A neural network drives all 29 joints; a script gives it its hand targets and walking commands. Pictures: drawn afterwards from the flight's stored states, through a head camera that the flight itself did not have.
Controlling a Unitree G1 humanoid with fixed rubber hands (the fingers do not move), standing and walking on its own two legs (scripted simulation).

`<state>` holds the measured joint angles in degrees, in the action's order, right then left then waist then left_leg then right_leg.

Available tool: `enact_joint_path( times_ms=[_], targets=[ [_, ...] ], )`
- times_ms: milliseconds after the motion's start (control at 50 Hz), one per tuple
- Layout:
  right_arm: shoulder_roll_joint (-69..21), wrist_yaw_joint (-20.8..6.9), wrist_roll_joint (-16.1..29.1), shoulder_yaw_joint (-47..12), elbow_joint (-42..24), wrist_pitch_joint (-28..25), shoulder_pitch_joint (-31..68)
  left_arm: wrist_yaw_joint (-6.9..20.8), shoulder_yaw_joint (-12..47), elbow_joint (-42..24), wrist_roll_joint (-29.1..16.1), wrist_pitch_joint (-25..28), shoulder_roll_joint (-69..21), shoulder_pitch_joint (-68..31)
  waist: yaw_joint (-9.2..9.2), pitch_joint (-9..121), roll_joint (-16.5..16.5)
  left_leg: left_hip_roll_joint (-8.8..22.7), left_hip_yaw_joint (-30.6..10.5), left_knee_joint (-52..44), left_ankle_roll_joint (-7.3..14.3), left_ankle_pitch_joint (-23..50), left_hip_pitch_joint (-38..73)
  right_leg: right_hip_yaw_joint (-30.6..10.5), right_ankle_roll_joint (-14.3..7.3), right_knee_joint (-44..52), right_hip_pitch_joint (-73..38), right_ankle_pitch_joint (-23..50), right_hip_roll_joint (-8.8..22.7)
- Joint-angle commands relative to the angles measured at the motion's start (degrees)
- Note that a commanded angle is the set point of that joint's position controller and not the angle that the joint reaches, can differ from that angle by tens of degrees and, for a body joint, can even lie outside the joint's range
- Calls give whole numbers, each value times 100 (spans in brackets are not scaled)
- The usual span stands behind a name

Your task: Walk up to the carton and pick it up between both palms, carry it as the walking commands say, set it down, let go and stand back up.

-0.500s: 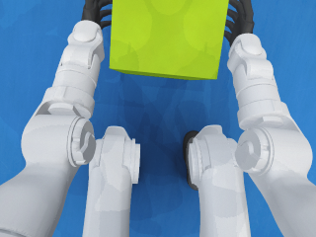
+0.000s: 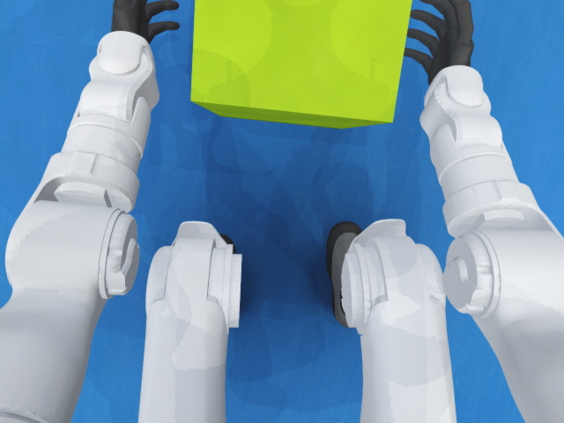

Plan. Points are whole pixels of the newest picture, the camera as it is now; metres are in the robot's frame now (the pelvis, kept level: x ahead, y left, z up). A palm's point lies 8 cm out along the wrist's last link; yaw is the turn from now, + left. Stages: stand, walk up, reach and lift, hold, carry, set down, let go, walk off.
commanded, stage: set down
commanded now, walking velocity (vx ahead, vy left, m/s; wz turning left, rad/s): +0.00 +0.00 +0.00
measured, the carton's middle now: (293, 41) +0.54 -0.01 -0.25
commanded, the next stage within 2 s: let go in 1.52 s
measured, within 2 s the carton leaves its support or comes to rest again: neither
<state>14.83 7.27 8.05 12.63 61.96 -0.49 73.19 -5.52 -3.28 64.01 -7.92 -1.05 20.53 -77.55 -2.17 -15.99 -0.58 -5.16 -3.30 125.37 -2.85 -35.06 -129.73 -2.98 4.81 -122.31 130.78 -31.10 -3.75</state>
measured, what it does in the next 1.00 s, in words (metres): rises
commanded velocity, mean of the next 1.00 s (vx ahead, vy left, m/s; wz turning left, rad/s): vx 0.00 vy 0.00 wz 0.00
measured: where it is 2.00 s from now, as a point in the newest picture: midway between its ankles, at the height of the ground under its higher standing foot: (281, 297)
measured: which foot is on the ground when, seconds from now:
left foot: down 0.00-1.00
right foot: down 0.00-1.00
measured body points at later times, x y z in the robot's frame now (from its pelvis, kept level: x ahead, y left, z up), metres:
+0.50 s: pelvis +0.00 +0.00 +0.04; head +0.34 +0.00 +0.33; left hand +0.56 +0.18 -0.10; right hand +0.52 -0.20 -0.10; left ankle +0.10 +0.12 -0.34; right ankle +0.12 -0.13 -0.34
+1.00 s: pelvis +0.02 +0.00 +0.16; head +0.33 +0.00 +0.49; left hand +0.56 +0.19 +0.06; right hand +0.53 -0.21 +0.06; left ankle +0.10 +0.12 -0.34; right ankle +0.12 -0.13 -0.34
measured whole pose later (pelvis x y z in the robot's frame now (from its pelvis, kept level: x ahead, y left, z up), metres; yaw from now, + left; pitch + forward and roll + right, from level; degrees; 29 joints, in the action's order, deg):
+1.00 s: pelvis +0.02 +0.00 +0.16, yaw +1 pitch +48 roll -1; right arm 11.8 5.5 3.8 16.5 42.5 8.8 58.7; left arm -1.0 -11.8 48.7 -2.2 -9.6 18.8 -64.2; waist -2.6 4.6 0.5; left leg -3.0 -3.0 90.7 -1.6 -28.3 -110.0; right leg -2.8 2.6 -88.8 111.1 -25.3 -1.9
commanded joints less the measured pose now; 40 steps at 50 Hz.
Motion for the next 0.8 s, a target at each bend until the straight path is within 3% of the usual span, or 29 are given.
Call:
enact_joint_path(
  times_ms=[0,160,260,420,620,780],
  targets=[
    [719,3,243,-146,-581,-128,1343,36,95,-563,-237,115,600,-1542,-108,6367,385,276,368,-1128,29,1904,2853,662,-123,633,-3150,1968,128],
    [868,-1,451,-204,-554,-44,1335,117,133,-491,-415,67,854,-1598,-105,6688,371,363,395,-1161,74,1692,2943,607,-132,724,-3419,1878,226],
    [909,91,520,-201,-1279,92,1155,63,28,-1174,-418,-43,1004,-1549,-72,8052,409,292,559,-1280,68,1979,3748,705,-128,873,-4252,2186,145],
    [686,89,159,68,-1707,404,747,134,-408,-1357,-43,-361,835,-1106,-53,7582,357,194,666,-1898,130,1542,3571,830,-145,1467,-4108,1722,27],
    [440,-52,-243,331,-1963,566,205,260,-705,-1522,329,-486,569,-575,-84,7471,306,95,676,-2773,108,1710,3790,871,-114,2339,-4137,1767,-29],
    [435,-104,-322,400,-2397,721,4,319,-843,-1998,478,-646,567,-396,-69,8030,393,24,744,-3547,68,1984,4552,889,-113,3136,-4802,1990,-66]
  ],
)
